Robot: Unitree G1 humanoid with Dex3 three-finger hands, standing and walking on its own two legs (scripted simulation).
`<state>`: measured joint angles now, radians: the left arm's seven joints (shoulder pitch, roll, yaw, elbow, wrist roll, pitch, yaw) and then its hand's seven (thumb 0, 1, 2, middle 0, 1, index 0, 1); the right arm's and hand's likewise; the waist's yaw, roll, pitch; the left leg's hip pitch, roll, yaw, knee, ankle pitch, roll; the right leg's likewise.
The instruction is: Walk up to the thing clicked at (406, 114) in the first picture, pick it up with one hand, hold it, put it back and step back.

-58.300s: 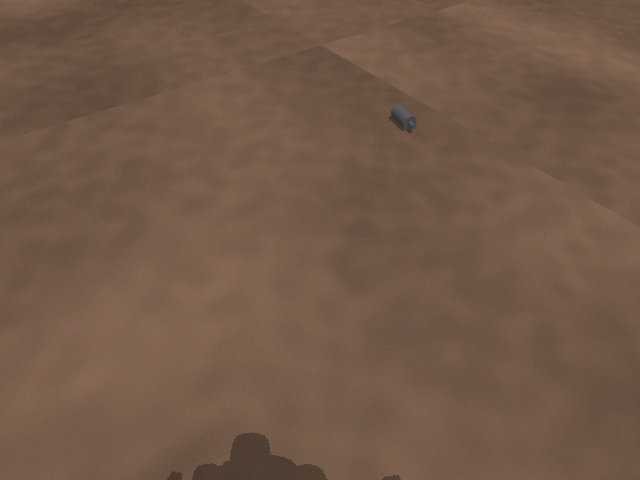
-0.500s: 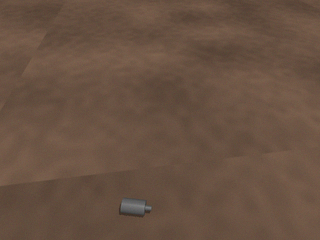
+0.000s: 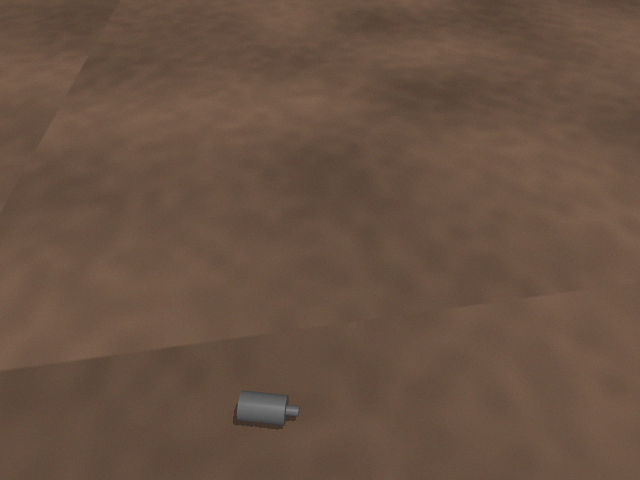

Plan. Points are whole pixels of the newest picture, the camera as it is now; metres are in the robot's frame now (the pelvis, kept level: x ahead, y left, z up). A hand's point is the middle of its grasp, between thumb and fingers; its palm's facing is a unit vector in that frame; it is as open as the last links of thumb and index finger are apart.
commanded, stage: stand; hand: left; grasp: from above
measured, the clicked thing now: (269, 408) +0.46 +0.16 -0.74
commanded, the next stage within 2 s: step back in 1.22 s
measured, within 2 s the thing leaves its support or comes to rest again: neither
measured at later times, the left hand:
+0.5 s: hand out of the picture +0.09 +0.24 -0.15, palm faces +0.02 -0.94 -0.34, open 7.3 cm
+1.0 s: hand out of the picture +0.07 +0.24 -0.16, palm faces +0.00 -0.94 -0.34, open 7.3 cm
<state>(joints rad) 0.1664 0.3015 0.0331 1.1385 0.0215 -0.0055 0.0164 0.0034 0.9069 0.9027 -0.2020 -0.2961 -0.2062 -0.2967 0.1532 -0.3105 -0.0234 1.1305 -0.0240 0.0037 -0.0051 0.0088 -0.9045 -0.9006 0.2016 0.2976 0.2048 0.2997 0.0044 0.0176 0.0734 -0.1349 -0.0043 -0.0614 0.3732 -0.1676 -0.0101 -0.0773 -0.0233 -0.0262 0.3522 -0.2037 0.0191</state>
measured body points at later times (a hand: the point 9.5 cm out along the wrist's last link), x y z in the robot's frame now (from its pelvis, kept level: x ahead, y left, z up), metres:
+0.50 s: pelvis +0.01 -0.01 +0.00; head +0.01 -0.01 +0.45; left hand +0.09 +0.29 -0.13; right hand +0.08 -0.30 -0.14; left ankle +0.03 +0.13 -0.75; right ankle +0.00 -0.13 -0.75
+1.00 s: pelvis +0.01 -0.01 +0.00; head +0.01 -0.02 +0.45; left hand +0.07 +0.29 -0.13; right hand +0.07 -0.31 -0.14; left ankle +0.03 +0.13 -0.75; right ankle +0.00 -0.13 -0.75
